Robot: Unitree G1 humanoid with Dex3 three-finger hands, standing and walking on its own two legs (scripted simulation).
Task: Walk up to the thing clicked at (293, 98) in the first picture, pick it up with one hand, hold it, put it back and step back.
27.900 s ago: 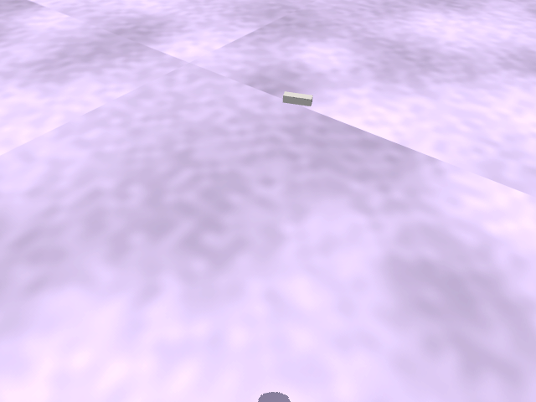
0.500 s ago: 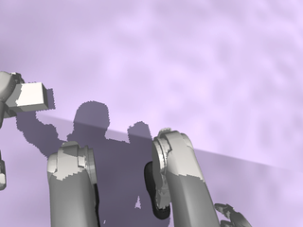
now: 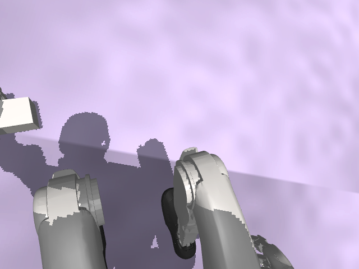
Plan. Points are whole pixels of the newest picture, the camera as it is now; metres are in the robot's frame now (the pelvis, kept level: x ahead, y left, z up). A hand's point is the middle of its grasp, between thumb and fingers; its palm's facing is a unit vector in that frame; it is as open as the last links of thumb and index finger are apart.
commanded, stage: rest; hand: left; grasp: from above
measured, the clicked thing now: out of the picture +0.43 +0.35 -0.24
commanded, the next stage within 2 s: open in 0.90 s
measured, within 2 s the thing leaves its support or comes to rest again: rests again in 0.66 s
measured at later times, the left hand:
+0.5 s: hand out of the picture +0.43 +0.33 -0.25, palm faces -0.46 -0.14 -0.88, open 9.1 cm
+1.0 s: hand out of the picture +0.43 +0.32 -0.26, palm faces -0.46 -0.13 -0.88, open 9.1 cm
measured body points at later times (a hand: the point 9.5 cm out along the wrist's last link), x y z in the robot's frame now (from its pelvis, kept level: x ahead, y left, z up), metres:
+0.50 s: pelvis +0.00 +0.00 -0.01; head +0.26 +0.12 +0.33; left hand +0.45 +0.33 -0.19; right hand +0.06 -0.27 -0.08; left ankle +0.06 +0.12 -0.28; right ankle +0.10 -0.12 -0.28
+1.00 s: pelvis +0.00 +0.00 -0.01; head +0.27 +0.12 +0.32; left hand +0.45 +0.33 -0.21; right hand +0.06 -0.26 -0.07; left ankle +0.06 +0.12 -0.28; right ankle +0.10 -0.12 -0.28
